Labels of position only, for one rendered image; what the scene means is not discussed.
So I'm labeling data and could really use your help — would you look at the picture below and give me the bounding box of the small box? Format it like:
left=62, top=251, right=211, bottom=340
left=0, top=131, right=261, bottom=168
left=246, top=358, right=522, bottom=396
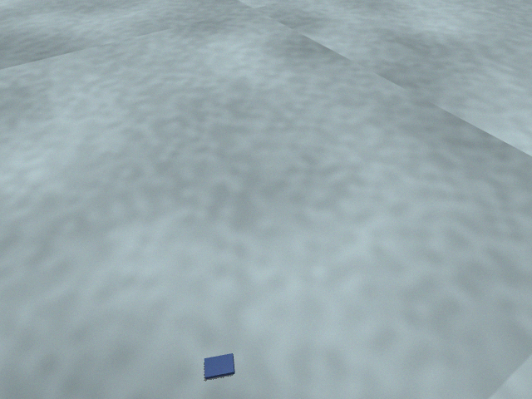
left=204, top=353, right=235, bottom=379

